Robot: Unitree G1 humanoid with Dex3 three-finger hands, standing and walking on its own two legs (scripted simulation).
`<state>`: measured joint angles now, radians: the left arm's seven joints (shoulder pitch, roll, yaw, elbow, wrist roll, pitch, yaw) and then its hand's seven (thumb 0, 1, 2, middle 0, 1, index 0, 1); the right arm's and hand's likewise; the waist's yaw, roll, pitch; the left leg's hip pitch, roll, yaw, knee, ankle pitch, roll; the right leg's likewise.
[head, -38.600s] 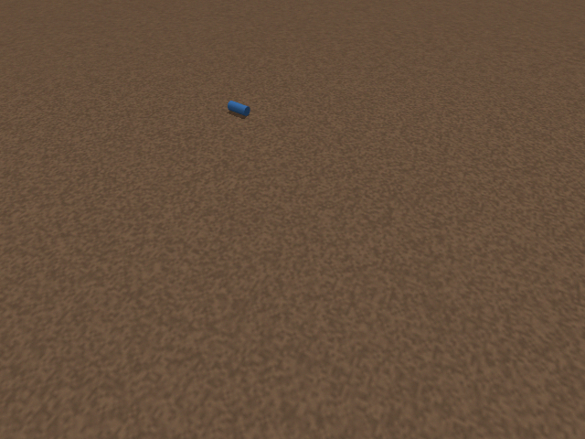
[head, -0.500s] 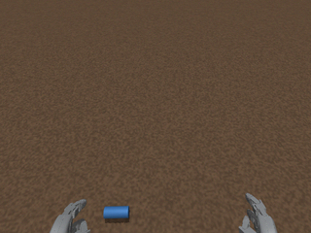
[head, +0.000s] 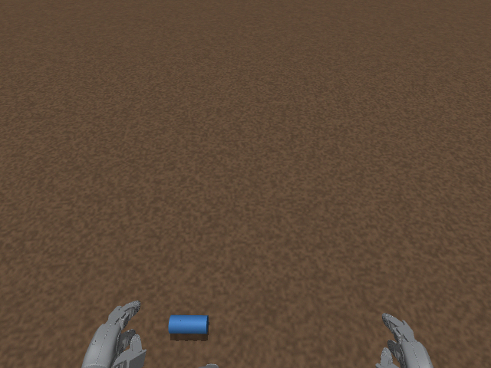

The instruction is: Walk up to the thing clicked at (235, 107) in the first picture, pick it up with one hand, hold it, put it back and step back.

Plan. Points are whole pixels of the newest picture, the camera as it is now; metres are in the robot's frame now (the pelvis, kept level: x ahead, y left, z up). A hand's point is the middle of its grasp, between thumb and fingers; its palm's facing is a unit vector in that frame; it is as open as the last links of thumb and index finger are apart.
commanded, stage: stand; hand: left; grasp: from above
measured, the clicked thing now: (188, 324) +0.40 +0.23 -0.69
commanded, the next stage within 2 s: none
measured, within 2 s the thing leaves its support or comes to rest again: neither
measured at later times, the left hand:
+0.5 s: hand out of the picture +0.04 +0.25 -0.11, palm faces +0.05 -0.95 -0.31, open 7.4 cm
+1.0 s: hand out of the picture +0.04 +0.25 -0.10, palm faces +0.03 -0.94 -0.33, open 7.4 cm
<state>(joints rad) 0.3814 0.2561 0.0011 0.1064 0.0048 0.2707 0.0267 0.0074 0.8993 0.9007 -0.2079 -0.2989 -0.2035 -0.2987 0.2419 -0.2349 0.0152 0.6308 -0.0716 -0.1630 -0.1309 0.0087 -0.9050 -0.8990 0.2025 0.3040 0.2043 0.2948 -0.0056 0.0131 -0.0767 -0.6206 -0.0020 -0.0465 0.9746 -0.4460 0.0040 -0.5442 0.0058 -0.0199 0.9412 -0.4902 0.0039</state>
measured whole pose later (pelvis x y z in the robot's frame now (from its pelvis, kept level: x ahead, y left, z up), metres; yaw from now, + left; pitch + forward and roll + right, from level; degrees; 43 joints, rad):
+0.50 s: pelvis +0.00 +0.02 +0.05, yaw +0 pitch -4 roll +0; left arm 0.23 0.27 0.04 1.04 0.03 0.03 0.03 0.01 0.90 0.90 -0.21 -0.30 -0.20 -0.30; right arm 0.18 -0.27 -0.04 1.04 -0.04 0.00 -0.03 0.01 -0.91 -0.90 0.20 0.30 0.20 0.30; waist 0.02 0.00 0.07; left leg -0.19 -0.04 -0.02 0.48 -0.22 0.03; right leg -0.13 -0.04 0.00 0.47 -0.26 0.04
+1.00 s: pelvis -0.01 +0.01 +0.06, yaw +0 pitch -5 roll +0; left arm 0.16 0.30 0.03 1.14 0.03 0.01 0.02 0.00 0.90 0.90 -0.21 -0.30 -0.20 -0.30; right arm 0.14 -0.30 -0.03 1.14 -0.03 0.01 -0.02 0.00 -0.91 -0.90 0.20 0.30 0.20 0.29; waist 0.01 0.01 0.07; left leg -0.13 -0.02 -0.03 0.38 -0.16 0.01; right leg -0.07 -0.02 -0.01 0.36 -0.21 0.02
